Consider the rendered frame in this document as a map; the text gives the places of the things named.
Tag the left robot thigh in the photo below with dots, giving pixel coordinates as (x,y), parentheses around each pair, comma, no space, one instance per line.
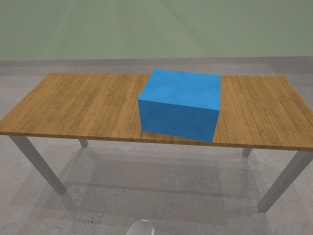
(141,227)

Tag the carton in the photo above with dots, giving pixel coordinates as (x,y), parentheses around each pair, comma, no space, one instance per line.
(180,103)

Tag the table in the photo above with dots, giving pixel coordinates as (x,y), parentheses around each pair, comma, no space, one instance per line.
(256,112)

